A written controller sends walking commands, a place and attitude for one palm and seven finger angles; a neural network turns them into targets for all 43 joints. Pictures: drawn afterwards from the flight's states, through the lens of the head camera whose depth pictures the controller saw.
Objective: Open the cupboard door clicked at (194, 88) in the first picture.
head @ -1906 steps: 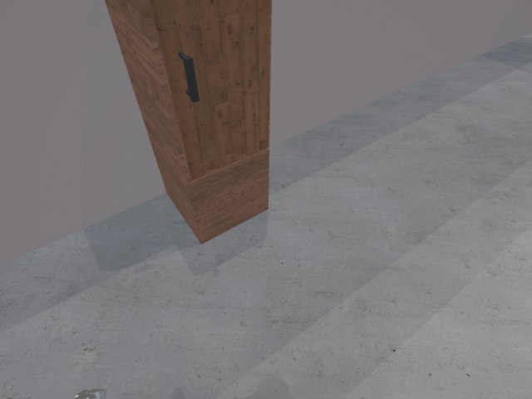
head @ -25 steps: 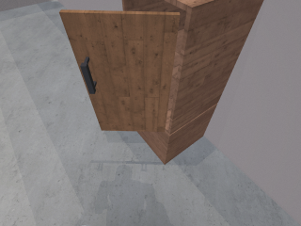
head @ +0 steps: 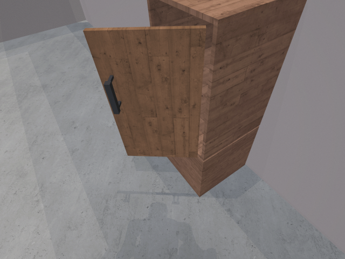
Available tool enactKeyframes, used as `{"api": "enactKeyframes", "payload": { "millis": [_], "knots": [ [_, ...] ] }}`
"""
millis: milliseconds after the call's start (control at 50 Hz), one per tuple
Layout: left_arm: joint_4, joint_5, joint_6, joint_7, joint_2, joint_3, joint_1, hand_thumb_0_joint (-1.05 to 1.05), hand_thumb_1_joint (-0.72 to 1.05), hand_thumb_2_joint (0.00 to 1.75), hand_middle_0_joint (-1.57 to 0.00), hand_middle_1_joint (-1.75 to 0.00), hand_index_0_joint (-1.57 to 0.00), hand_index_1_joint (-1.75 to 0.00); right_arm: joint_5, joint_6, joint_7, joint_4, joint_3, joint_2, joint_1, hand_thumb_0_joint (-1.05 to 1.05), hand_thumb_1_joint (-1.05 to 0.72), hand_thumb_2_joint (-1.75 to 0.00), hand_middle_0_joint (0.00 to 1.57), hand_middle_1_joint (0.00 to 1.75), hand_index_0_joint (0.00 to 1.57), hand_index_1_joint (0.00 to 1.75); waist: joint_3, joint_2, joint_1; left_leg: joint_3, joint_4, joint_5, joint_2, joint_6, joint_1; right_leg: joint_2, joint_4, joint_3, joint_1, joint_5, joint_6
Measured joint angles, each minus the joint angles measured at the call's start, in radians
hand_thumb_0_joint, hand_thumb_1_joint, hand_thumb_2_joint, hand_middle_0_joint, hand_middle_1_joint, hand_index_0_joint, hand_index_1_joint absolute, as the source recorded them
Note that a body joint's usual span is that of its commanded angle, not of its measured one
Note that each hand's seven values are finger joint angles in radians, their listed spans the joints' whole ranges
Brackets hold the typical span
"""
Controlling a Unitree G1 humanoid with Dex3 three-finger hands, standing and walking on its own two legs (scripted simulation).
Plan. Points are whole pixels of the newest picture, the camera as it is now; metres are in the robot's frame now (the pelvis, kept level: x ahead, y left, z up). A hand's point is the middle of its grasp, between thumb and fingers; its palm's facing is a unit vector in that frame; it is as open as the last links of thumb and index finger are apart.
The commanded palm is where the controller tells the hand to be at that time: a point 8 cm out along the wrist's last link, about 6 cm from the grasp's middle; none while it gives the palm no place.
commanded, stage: come to a stop and stand still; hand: left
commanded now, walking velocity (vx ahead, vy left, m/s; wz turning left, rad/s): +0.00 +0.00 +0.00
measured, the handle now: (114, 94) +0.59 +0.24 +0.05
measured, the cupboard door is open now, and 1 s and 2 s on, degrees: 52 52 52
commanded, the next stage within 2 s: look again from close up in 0.06 s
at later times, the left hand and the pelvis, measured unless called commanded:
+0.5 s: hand out of the picture +0.04 +0.16 -0.16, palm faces +0.02 -0.97 -0.24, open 7.3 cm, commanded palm none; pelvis +0.02 -0.02 +0.00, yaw +0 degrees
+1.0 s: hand (112, 212) +0.22 +0.16 +0.01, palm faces +0.08 -1.00 -0.02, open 7.8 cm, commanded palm +0.15 +0.22 -0.04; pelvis +0.00 -0.02 -0.04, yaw +1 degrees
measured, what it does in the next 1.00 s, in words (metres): stands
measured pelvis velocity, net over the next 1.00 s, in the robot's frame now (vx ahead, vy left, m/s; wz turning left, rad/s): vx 0.00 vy -0.02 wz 0.02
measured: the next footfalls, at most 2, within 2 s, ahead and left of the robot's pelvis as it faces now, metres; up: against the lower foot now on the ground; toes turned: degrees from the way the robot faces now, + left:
none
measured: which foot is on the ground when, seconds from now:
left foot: down 0.00-1.00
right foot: down 0.00-1.00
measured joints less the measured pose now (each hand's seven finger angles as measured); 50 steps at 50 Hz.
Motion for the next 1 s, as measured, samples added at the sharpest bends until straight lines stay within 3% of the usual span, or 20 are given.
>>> {"api": "enactKeyframes", "payload": {
  "millis": [440, 740, 760, 780, 840, 880, 940, 1000],
  "knots": [
    [0.058, -0.005, -0.020, 0.010, -0.010, 0.007, -0.053, 0.01, 0.93, 0.90, -0.20, -0.30, -0.20, -0.30, 0.000, -0.006, -0.008, 0.161, 0.025, 0.056, 0.093, 0.00, -0.91, -0.90, 0.20, 0.30, 0.19, 0.30, 0.025, -0.006, -0.027, -0.014, -0.045, 0.003, 0.027, -0.034, 0.044, 0.029, -0.026, -0.019, 0.039, -0.017, -0.028],
    [0.068, -0.003, -0.028, 0.020, -0.015, 0.009, -0.043, 0.01, 0.94, 0.90, -0.20, -0.30, -0.20, -0.30, 0.004, -0.010, -0.012, 0.154, 0.017, 0.060, 0.052, 0.00, -0.91, -0.90, 0.20, 0.30, 0.19, 0.30, 0.023, -0.011, -0.016, -0.019, -0.028, -0.013, 0.051, -0.046, 0.044, 0.050, -0.038, -0.029, 0.053, -0.026, -0.037],
    [-0.078, -0.048, 0.023, 0.023, -0.014, 0.015, 0.005, 0.01, 0.94, 0.90, -0.20, -0.30, -0.20, -0.30, 0.020, -0.021, -0.014, 0.114, 0.023, 0.052, 0.057, 0.00, -0.91, -0.90, 0.20, 0.30, 0.19, 0.30, 0.028, -0.010, -0.011, -0.032, -0.015, -0.025, 0.051, -0.041, 0.036, 0.054, -0.029, -0.025, 0.044, -0.026, -0.037],
    [-0.258, -0.078, 0.029, 0.030, -0.010, 0.022, 0.065, 0.02, 0.95, 0.90, -0.21, -0.30, -0.20, -0.30, 0.030, -0.063, -0.027, 0.069, 0.026, 0.044, 0.072, 0.01, -0.91, -0.90, 0.20, 0.30, 0.20, 0.30, 0.028, -0.012, -0.002, -0.036, -0.014, -0.026, 0.048, -0.051, 0.033, 0.053, -0.016, -0.019, 0.033, -0.029, -0.038],
    [-0.648, -0.146, -0.042, 0.061, -0.013, 0.025, 0.151, 0.02, 0.93, 0.89, -0.21, -0.31, -0.21, -0.31, 0.056, -0.190, -0.061, -0.038, 0.008, -0.007, 0.081, 0.02, -0.92, -0.90, 0.20, 0.30, 0.20, 0.30, 0.002, 0.001, -0.012, -0.055, 0.017, -0.029, 0.030, -0.042, -0.005, 0.031, 0.016, -0.032, 0.005, -0.045, -0.032],
    [-0.767, -0.177, -0.132, 0.031, -0.014, 0.055, 0.117, 0.02, 0.90, 0.88, -0.21, -0.33, -0.21, -0.32, 0.051, -0.242, -0.060, -0.107, -0.010, -0.039, 0.048, 0.02, -0.92, -0.90, 0.20, 0.30, 0.20, 0.30, -0.027, -0.001, -0.029, -0.071, 0.070, -0.040, 0.018, -0.032, -0.075, 0.012, 0.061, -0.045, -0.054, -0.058, -0.025],
    [-0.829, -0.220, -0.317, -0.081, -0.008, 0.110, 0.037, 0.01, 0.85, 0.87, -0.21, -0.36, -0.21, -0.35, 0.043, -0.291, -0.035, -0.224, -0.040, -0.075, -0.016, 0.02, -0.92, -0.90, 0.20, 0.30, 0.20, 0.30, -0.073, -0.028, -0.028, -0.067, 0.185, -0.077, 0.013, -0.030, -0.207, -0.003, 0.172, -0.036, -0.189, -0.088, -0.027],
    [-0.846, -0.255, -0.518, -0.238, -0.004, 0.141, 0.007, 0.01, 0.78, 0.84, -0.21, -0.39, -0.21, -0.39, 0.039, -0.316, 0.001, -0.336, -0.067, -0.101, -0.084, 0.01, -0.92, -0.90, 0.20, 0.30, 0.19, 0.30, -0.109, -0.063, -0.021, -0.066, 0.332, -0.132, 0.011, -0.036, -0.348, -0.010, 0.311, -0.019, -0.333, -0.132, -0.030]
  ]
}}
